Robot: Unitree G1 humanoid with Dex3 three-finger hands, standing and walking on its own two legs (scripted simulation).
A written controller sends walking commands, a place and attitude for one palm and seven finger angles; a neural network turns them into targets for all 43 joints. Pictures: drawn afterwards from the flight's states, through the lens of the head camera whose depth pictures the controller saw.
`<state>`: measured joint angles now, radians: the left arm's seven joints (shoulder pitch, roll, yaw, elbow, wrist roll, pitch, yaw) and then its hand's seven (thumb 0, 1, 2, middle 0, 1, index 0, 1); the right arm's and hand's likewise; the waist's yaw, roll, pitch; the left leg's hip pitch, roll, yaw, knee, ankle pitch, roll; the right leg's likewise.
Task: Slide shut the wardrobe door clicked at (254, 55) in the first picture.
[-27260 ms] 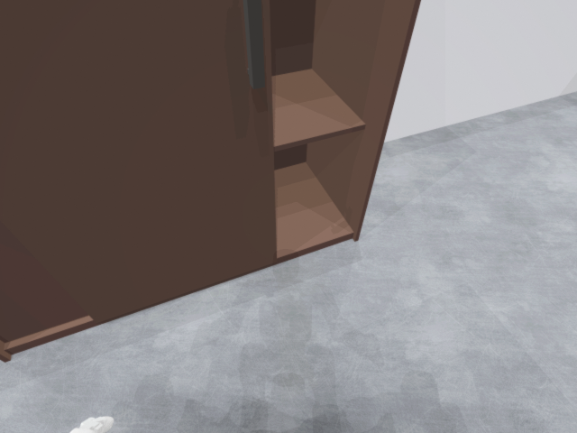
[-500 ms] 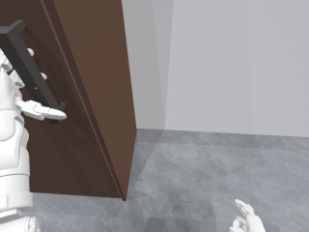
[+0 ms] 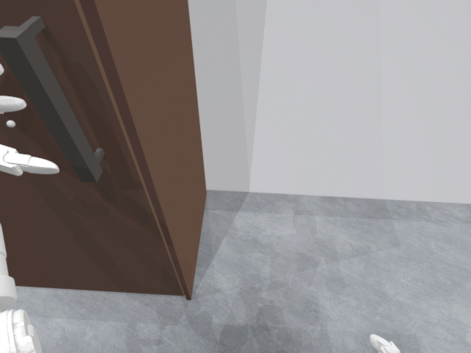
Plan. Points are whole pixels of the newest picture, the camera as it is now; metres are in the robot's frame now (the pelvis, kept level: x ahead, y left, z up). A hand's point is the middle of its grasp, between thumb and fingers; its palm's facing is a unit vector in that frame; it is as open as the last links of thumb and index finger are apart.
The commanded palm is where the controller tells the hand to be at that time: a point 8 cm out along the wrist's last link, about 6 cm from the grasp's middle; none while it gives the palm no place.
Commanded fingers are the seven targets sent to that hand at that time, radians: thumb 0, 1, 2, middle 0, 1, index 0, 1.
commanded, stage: slip the hand off the handle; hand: left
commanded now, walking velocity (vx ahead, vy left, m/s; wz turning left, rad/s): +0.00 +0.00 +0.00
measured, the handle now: (67, 111) +0.39 +0.28 +0.21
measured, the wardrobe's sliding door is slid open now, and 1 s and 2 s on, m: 0.00 0.00 0.00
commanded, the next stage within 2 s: draw the hand back to the body in 0.62 s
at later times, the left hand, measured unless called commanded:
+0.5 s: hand out of the picture +0.26 +0.36 +0.21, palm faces +0.49 -0.86 -0.15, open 14.7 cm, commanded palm +0.21 +0.38 +0.22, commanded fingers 0.00 -0.55 0.20 -0.25 -1.15 -0.25 -1.15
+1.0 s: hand out of the picture +0.23 +0.31 +0.20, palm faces +0.12 -0.99 -0.11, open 14.7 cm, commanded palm +0.17 +0.36 +0.21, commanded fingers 0.00 -0.55 0.20 -0.25 -1.15 -0.25 -1.15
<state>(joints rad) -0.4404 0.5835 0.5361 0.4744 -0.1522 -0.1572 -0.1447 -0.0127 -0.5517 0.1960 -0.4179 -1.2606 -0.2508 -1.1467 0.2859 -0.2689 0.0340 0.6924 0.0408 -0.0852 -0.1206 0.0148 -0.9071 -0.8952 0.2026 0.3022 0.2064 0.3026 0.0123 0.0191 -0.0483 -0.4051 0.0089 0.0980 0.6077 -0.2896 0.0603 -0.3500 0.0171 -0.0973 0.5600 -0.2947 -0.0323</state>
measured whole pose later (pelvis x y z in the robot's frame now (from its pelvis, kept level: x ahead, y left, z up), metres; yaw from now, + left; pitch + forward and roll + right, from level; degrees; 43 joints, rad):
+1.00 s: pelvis +0.00 +0.01 +0.01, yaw +2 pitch -3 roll -2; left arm 0.01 0.55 0.52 -0.02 -0.39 0.28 -0.46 -0.01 -0.55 0.20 -0.26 -1.15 -0.25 -1.15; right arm 0.20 -0.26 0.10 0.64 0.09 -0.18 -0.13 0.02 -0.91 -0.90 0.20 0.30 0.21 0.30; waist 0.07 0.06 -0.04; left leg -0.20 -0.02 0.07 0.52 -0.26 0.07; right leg -0.13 0.00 -0.12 0.44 -0.26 -0.02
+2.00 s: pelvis +0.02 +0.01 +0.01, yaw -1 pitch -3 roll -1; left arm 0.45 0.35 0.32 -0.39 -0.07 -0.06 0.10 0.01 0.69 0.80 -0.22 -0.42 -0.21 -0.42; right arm 0.21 -0.24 0.01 0.63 0.00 -0.11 -0.05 0.02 -0.91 -0.90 0.20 0.30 0.21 0.30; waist 0.07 0.06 0.00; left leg -0.11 -0.01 0.12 0.42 -0.25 0.06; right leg -0.06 0.02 -0.07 0.37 -0.24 -0.02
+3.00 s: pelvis -0.04 +0.04 +0.00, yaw -2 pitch -1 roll -1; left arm 0.50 0.42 0.43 -0.46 -0.02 -0.19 0.13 0.01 0.89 0.89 -0.22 -0.30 -0.21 -0.30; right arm 0.24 -0.24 -0.01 0.53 0.01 -0.03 -0.08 0.02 -0.91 -0.90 0.20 0.30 0.20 0.30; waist 0.00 0.01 0.02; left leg -0.34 -0.03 0.16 0.56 -0.23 0.13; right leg -0.32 0.00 0.04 0.58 -0.23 0.03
